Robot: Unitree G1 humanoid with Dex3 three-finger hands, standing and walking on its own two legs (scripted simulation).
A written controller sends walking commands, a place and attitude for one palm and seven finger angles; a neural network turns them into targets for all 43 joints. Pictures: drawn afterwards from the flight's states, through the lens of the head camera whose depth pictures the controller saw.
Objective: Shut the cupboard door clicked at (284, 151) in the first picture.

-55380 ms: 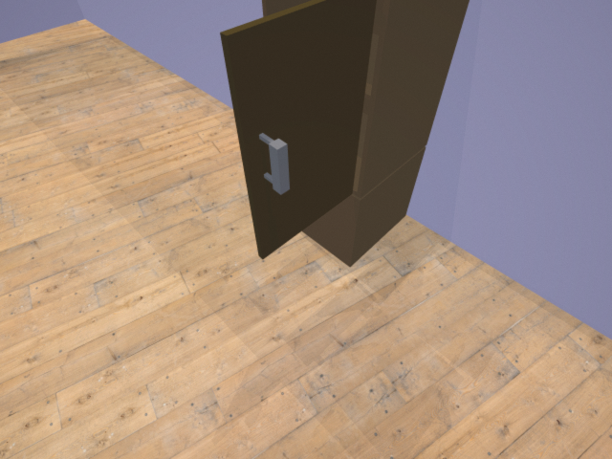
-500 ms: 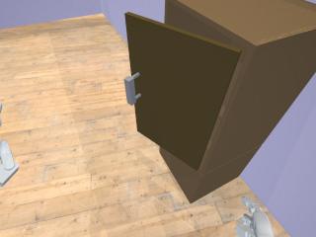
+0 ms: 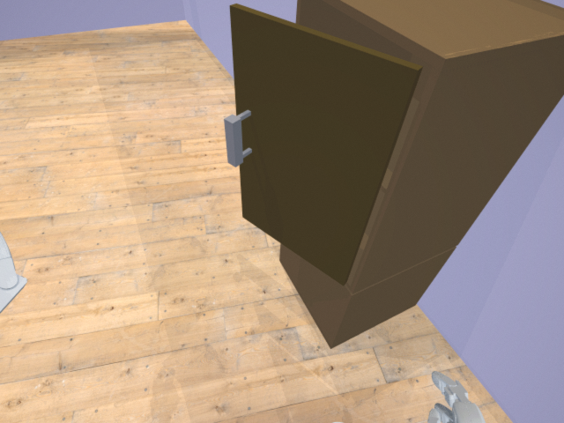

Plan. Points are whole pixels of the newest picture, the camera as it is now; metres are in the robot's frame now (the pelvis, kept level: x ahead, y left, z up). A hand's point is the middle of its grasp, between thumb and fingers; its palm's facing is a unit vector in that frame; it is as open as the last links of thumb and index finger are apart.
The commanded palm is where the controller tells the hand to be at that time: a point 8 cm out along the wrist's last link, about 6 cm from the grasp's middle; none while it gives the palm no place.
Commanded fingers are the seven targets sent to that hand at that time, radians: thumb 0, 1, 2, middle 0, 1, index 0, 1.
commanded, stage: step back with the hand held close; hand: left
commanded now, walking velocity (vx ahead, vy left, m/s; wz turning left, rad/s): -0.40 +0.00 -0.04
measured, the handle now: (240, 137) +0.71 +0.12 +0.01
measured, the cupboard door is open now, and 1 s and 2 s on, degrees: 24 24 24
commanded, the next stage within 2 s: stop stepping back and stand still in 0.62 s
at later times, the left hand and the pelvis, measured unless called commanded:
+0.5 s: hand out of the picture +0.11 +0.27 +0.20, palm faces +0.56 -0.67 -0.49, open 7.4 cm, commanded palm +0.03 +0.30 +0.20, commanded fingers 0.00 0.90 0.90 -0.20 -0.30 -0.20 -0.30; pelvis -0.06 -0.02 -0.01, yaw +8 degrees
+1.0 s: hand out of the picture -0.01 +0.26 +0.20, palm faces +0.40 -0.83 -0.40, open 7.4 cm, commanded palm -0.05 +0.30 +0.20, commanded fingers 0.00 0.90 0.90 -0.20 -0.30 -0.20 -0.30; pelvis -0.21 +0.01 +0.01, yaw -3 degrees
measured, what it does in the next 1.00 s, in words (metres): walks backwards: right foot, then left foot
